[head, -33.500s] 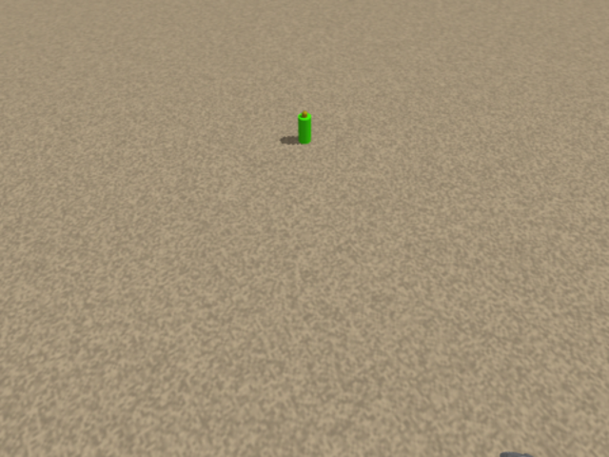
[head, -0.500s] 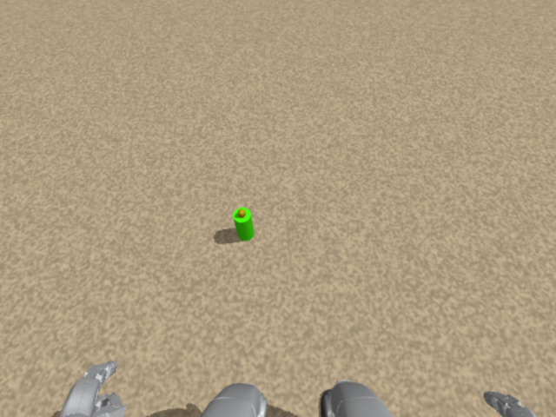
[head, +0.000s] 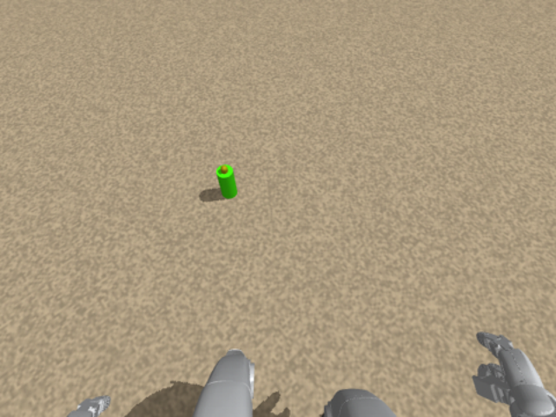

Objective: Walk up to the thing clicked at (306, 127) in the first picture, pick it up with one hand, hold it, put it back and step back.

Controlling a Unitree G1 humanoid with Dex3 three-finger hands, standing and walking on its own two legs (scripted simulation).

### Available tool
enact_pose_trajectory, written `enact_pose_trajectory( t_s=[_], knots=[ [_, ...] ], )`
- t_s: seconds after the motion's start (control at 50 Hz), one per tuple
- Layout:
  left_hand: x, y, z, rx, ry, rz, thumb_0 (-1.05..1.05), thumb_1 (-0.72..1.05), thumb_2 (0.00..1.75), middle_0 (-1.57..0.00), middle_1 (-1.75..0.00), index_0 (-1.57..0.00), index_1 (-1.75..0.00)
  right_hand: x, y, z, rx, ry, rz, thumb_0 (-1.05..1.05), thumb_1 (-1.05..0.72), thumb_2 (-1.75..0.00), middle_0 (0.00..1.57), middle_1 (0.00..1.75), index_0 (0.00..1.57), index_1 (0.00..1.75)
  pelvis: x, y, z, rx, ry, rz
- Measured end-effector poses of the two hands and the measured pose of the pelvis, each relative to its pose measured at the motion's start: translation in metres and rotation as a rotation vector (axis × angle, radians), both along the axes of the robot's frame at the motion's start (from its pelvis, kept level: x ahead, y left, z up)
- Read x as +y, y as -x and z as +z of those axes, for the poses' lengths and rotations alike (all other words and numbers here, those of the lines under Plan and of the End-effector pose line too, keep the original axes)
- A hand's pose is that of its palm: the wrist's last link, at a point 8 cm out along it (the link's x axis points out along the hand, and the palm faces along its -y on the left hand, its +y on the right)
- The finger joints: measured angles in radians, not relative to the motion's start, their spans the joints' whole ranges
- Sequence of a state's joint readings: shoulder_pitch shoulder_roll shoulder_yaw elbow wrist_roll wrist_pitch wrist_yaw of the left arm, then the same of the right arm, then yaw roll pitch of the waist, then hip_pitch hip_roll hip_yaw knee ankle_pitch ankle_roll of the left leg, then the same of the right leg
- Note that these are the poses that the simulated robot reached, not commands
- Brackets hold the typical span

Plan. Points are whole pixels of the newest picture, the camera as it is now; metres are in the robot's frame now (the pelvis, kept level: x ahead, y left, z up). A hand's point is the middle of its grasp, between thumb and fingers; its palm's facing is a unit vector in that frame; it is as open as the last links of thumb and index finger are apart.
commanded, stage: step back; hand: left
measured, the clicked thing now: (226, 180) +0.95 +0.25 -0.66
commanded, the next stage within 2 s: stand in 1.16 s
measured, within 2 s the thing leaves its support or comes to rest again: neither
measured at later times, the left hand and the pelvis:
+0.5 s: hand out of the picture -0.04 +0.26 -0.13, palm faces +0.10 -0.93 -0.35, open 7.4 cm; pelvis -0.07 -0.01 +0.02, yaw +6 degrees
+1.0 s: hand out of the picture +0.01 +0.26 -0.14, palm faces +0.14 -0.91 -0.38, open 7.4 cm; pelvis -0.02 -0.01 +0.01, yaw +7 degrees
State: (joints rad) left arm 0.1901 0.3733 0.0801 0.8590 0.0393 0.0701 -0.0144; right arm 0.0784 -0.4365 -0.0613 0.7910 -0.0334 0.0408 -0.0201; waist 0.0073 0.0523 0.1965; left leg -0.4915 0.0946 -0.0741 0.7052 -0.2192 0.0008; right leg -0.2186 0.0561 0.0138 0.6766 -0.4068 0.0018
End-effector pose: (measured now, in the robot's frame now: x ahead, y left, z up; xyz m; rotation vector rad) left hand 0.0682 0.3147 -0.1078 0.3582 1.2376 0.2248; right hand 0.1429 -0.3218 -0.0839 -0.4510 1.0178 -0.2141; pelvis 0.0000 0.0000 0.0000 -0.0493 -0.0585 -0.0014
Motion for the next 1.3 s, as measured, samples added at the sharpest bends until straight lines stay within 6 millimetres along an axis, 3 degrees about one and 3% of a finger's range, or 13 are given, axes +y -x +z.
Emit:
enact_pose_trajectory(
  t_s=[0.1, 0.26, 0.34, 0.44, 0.56, 0.66, 0.72, 0.8, 0.88, 1.08, 1.16, 1.3],
  knots=[
    [-0.014, 0.051, 0.023, -0.006, -0.017, 0.041, 0.01, 0.9, 0.9, -0.21, -0.3, -0.2, -0.3, -0.006, 0.049, -0.003, 0.062, -0.047, -0.025, 0.0, -0.9, -0.9, 0.2, 0.3, 0.21, 0.3, -0.012, 0.024, 0.014, 0.015, -0.088, 0.001],
    [-0.004, 0.083, 0.029, -0.119, -0.042, 0.08, 0.01, 0.9, 0.9, -0.21, -0.3, -0.21, -0.31, -0.001, 0.127, -0.018, 0.221, -0.057, 0.016, 0.0, -0.9, -0.9, 0.2, 0.3, 0.21, 0.3, -0.014, 0.059, 0.011, 0.032, -0.046, 0.09],
    [0.004, 0.101, 0.019, -0.13, -0.025, 0.109, 0.01, 0.9, 0.9, -0.21, -0.3, -0.2, -0.3, 0.011, 0.149, -0.014, 0.237, -0.063, 0.02, 0.01, -0.9, -0.9, 0.2, 0.3, 0.21, 0.3, -0.011, 0.072, 0.011, 0.004, -0.089, 0.101],
    [-0.003, 0.118, 0.018, -0.08, 0.026, 0.122, 0.01, 0.91, 0.9, -0.2, -0.3, -0.2, -0.3, 0.014, 0.158, 0.002, 0.194, -0.07, 0.014, 0.01, -0.9, -0.9, 0.21, 0.3, 0.21, 0.3, -0.009, 0.074, 0.023, 0.004, -0.051, 0.115],
    [-0.014, 0.122, 0.017, -0.042, 0.032, 0.105, 0.01, 0.91, 0.9, -0.2, -0.3, -0.2, -0.3, -0.002, 0.145, 0.007, 0.154, -0.069, 0.008, 0.01, -0.9, -0.9, 0.21, 0.3, 0.21, 0.3, -0.021, 0.072, 0.023, 0.005, -0.053, 0.094],
    [-0.03, 0.115, 0.014, -0.045, -0.001, 0.111, 0.01, 0.91, 0.9, -0.2, -0.3, -0.2, -0.3, -0.025, 0.122, -0.009, 0.147, -0.069, -0.002, 0.0, -0.9, -0.9, 0.21, 0.3, 0.21, 0.3, -0.036, 0.06, 0.012, -0.001, -0.024, 0.09],
    [-0.039, 0.114, 0.017, -0.065, -0.003, 0.131, 0.01, 0.91, 0.9, -0.2, -0.3, -0.2, -0.3, -0.025, 0.107, -0.013, 0.166, -0.072, 0.02, 0.01, -0.9, -0.9, 0.2, 0.3, 0.21, 0.3, -0.041, 0.051, 0.013, 0.004, -0.03, 0.101],
    [-0.043, 0.113, 0.024, -0.062, 0.0, 0.157, 0.01, 0.9, 0.9, -0.21, -0.3, -0.2, -0.3, -0.02, 0.086, -0.011, 0.171, -0.083, 0.058, 0.01, -0.9, -0.9, 0.2, 0.3, 0.21, 0.3, -0.038, 0.041, 0.019, 0.009, -0.037, 0.113],
    [-0.034, 0.105, 0.024, -0.044, -0.004, 0.168, 0.01, 0.9, 0.9, -0.21, -0.3, -0.2, -0.31, -0.011, 0.07, -0.012, 0.187, -0.083, 0.073, 0.0, -0.9, -0.9, 0.2, 0.3, 0.21, 0.3, -0.031, 0.029, 0.02, 0.017, -0.038, 0.124],
    [-0.003, 0.052, 0.0, -0.048, 0.019, 0.149, 0.01, 0.91, 0.9, -0.2, -0.3, -0.2, -0.3, 0.032, 0.036, -0.014, 0.169, -0.08, 0.068, 0.0, -0.9, -0.9, 0.2, 0.3, 0.21, 0.3, -0.006, 0.011, 0.01, 0.024, -0.043, 0.118],
    [-0.003, 0.035, 0.001, -0.065, 0.026, 0.122, 0.01, 0.91, 0.9, -0.2, -0.3, -0.2, -0.3, 0.041, 0.018, -0.01, 0.13, -0.093, 0.068, 0.0, -0.9, -0.9, 0.2, 0.3, 0.21, 0.3, -0.005, 0.008, 0.013, 0.03, -0.025, 0.108],
    [-0.011, 0.024, 0.011, -0.06, 0.052, 0.099, 0.01, 0.91, 0.9, -0.2, -0.3, -0.2, -0.3, 0.047, 0.0, -0.002, 0.085, -0.126, 0.075, 0.0, -0.9, -0.9, 0.2, 0.3, 0.21, 0.3, -0.002, 0.001, 0.022, 0.021, -0.035, 0.106]
  ],
)
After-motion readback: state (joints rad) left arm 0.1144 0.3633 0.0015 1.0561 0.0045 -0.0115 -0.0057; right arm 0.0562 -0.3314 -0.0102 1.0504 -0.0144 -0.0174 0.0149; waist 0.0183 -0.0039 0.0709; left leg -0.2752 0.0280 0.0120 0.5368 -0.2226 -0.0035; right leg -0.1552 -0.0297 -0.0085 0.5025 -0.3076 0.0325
